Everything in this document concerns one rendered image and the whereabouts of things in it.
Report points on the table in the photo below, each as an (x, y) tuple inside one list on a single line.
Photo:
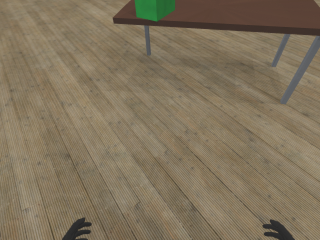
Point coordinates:
[(296, 17)]

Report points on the robot left hand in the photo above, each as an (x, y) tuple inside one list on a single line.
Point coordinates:
[(74, 231)]

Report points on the robot right hand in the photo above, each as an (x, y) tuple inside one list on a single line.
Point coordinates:
[(282, 234)]

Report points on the carton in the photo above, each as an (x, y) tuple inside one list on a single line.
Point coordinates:
[(154, 10)]

